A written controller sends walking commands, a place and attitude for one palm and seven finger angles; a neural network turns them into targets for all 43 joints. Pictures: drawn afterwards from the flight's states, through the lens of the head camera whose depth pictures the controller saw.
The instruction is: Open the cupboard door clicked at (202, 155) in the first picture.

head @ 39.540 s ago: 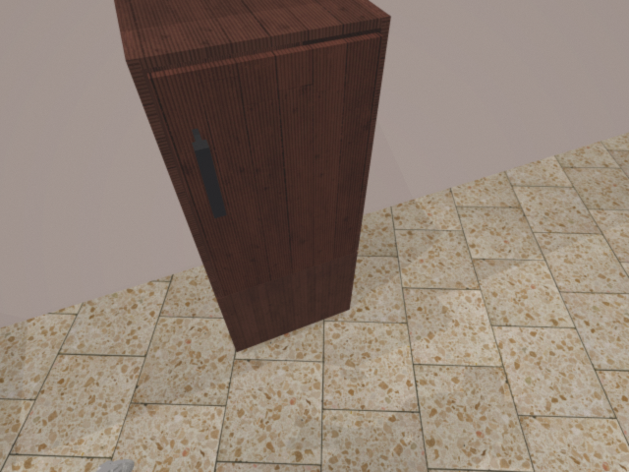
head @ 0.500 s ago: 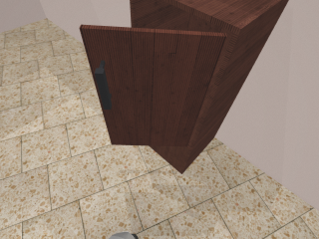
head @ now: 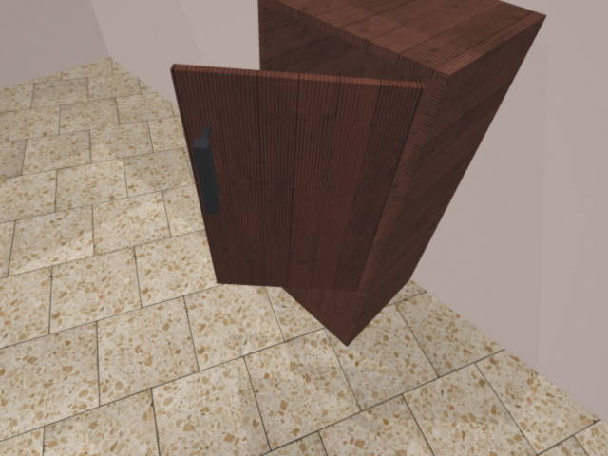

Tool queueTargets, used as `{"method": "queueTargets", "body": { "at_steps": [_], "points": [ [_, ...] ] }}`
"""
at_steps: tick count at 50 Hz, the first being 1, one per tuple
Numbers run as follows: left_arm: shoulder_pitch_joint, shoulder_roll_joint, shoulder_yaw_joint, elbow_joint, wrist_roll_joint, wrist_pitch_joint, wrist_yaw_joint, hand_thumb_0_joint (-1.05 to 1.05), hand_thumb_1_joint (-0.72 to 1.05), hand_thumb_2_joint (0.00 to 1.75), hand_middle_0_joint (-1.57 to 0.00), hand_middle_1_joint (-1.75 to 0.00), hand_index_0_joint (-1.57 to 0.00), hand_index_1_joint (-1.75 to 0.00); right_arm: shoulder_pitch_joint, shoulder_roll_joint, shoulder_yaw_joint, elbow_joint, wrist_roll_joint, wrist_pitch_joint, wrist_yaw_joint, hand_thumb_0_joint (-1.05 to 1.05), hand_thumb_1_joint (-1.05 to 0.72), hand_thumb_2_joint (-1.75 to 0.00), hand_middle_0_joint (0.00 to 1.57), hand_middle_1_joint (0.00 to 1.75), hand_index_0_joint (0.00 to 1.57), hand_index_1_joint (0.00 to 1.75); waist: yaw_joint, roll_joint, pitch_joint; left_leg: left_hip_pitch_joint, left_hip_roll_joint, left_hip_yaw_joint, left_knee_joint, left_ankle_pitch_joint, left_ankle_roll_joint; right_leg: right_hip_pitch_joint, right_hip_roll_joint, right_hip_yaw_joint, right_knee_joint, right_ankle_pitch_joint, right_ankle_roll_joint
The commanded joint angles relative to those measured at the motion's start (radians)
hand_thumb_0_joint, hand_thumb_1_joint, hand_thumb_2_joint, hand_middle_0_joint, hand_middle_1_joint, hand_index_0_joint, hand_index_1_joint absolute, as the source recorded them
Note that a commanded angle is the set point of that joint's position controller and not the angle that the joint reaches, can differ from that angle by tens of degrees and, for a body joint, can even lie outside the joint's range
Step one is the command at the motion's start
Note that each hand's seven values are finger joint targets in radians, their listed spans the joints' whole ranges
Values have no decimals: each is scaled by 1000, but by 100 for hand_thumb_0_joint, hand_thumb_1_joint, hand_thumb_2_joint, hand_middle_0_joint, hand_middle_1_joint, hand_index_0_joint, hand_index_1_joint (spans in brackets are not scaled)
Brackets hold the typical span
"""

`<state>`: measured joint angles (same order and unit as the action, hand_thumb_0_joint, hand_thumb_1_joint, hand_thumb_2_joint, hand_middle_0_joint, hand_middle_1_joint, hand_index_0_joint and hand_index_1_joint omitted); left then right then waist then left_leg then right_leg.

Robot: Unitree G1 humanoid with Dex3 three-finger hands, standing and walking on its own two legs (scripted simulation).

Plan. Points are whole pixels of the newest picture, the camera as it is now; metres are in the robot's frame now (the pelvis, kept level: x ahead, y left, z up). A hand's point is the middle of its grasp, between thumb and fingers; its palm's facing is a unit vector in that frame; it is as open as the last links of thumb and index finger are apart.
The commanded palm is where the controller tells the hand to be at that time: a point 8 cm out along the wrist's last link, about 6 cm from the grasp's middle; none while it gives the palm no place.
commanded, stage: come to a stop and stand still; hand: left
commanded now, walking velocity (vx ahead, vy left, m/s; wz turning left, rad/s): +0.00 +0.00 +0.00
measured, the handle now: (210, 171) +0.55 +0.21 +0.03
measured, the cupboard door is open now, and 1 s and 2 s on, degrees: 43 43 43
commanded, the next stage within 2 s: look again from close up in 0.76 s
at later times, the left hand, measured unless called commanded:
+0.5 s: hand out of the picture +0.02 +0.23 -0.17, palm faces +0.01 -0.98 -0.21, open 7.4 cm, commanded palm none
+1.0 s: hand out of the picture -0.09 +0.20 -0.18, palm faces +0.02 -0.99 -0.15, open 7.4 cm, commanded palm none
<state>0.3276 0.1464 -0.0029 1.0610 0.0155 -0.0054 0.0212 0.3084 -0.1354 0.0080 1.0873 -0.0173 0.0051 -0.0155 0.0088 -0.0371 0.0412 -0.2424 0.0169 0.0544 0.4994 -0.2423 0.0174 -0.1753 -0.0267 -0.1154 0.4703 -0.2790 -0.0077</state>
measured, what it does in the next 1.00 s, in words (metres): shifts its weight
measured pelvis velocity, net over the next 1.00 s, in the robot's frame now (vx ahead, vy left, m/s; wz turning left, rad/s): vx -0.04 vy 0.05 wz -0.02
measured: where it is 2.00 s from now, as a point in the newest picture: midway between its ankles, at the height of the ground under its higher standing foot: outside the picture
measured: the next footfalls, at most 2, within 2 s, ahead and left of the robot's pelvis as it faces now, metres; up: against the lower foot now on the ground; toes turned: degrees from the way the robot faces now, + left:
none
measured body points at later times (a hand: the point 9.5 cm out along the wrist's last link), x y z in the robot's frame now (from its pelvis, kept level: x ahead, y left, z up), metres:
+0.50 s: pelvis -0.02 +0.05 +0.00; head -0.03 +0.06 +0.45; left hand +0.02 +0.29 -0.16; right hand +0.03 -0.19 -0.14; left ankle +0.02 +0.11 -0.74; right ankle -0.02 -0.11 -0.74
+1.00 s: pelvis -0.04 +0.05 +0.00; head -0.05 +0.06 +0.45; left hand -0.09 +0.25 -0.16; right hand -0.06 -0.17 -0.16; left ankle +0.02 +0.11 -0.74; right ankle -0.02 -0.11 -0.74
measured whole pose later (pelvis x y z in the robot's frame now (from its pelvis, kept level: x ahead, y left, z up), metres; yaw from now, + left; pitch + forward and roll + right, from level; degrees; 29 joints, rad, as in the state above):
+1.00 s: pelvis -0.04 +0.05 +0.00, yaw -1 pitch -3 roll +0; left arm 0.41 0.11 0.00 1.11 0.03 0.00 0.04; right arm 0.31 -0.13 -0.02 1.13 -0.01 0.01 -0.01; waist 0.00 -0.01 0.02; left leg -0.23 -0.04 0.11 0.41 -0.15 0.09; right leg -0.20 -0.09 -0.06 0.43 -0.19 0.05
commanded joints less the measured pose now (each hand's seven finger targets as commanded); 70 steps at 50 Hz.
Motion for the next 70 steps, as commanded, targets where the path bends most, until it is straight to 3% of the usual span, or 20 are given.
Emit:
{"method": "queueTargets", "body": {
  "at_steps": [1,3,4,5,7,9,11,14,21,26,47,66,70],
  "points": [
    [23,156,24,-86,5,-39,27,0,90,90,-20,-30,-20,-30,16,-111,-39,-121,-6,-32,-6,0,-90,-90,20,30,20,30,-36,52,-77,5,36,-85,39,26,6,-80,-166,204,-126,-47,-75],
    [21,135,23,-101,6,-29,26,0,90,90,-20,-30,-20,-30,48,-91,-33,-123,-9,-31,-7,0,-90,-90,20,30,20,30,-37,28,-99,7,44,-82,23,44,18,-61,-134,161,-85,-11,-68],
    [23,130,27,-98,6,-26,25,0,90,90,-20,-30,-20,-30,46,-98,-39,-121,-6,-34,-9,0,-90,-90,20,30,20,30,-34,28,-74,-18,53,-92,6,67,23,-56,-116,138,-60,19,-55],
    [25,124,28,-98,6,-21,26,0,90,90,-20,-30,-20,-30,39,-116,-40,-123,-4,-36,-11,0,-90,-90,20,30,20,30,-26,52,-40,-39,68,-110,-21,96,30,-59,-95,115,-28,51,-46],
    [46,121,30,-97,6,-15,26,0,90,90,-20,-30,-20,-30,28,-147,-47,-125,0,-42,-15,0,-90,-90,20,30,20,30,-10,84,-42,-38,95,-131,-44,211,46,-28,-70,83,7,114,-30],
    [57,114,27,-90,5,-9,26,0,90,90,-20,-30,-20,-30,26,-144,-41,-120,0,-43,-17,0,-90,-90,20,30,20,30,-2,77,-35,-38,101,-132,-56,265,51,-3,-65,78,9,127,-21],
    [45,125,31,-93,4,-6,24,0,90,90,-20,-30,-20,-30,7,-160,-45,-119,1,-41,-16,0,-90,-90,20,30,20,30,0,64,-4,-54,102,-135,-84,214,50,-9,-66,77,1,112,-15],
    [40,124,30,-92,4,-2,24,0,90,90,-20,-30,-20,-30,-7,-160,-44,-113,0,-40,-13,0,-90,-90,20,30,20,30,1,70,-10,-41,104,-141,-122,181,50,3,-68,81,-12,107,-8],
    [28,132,24,-84,9,2,20,0,90,90,-20,-30,-20,-30,-41,-176,-46,-103,1,-31,-3,0,-90,-90,20,30,20,30,-1,46,38,-70,102,-157,-225,-65,39,-7,-78,89,-53,74,3],
    [47,119,20,-70,12,3,20,0,90,90,-20,-30,-20,-30,-39,-173,-48,-89,2,-27,0,0,-90,-90,20,30,20,30,-2,71,29,-53,104,-161,-266,-121,31,-12,-77,87,-63,77,8],
    [169,40,17,24,14,-6,30,0,90,90,-20,-30,-20,-30,35,-108,-52,3,11,-13,-4,0,-90,-90,20,30,20,30,-5,44,55,-71,94,-148,-282,-197,25,-34,-77,100,-98,31,8],
    [181,25,32,5,15,-10,29,0,90,90,-20,-30,-20,-30,82,-60,-52,-2,3,-2,-3,0,-90,-90,20,30,20,30,-11,13,87,-106,66,-112,-203,-200,16,-144,-80,151,-150,-146,-8],
    [173,25,34,-1,15,-10,29,0,90,90,-20,-30,-20,-30,90,-55,-51,-1,2,-4,-3,0,-90,-90,20,30,20,30,-12,27,73,-104,70,-115,-202,-193,17,-137,-77,147,-141,-127,-10]
  ]
}}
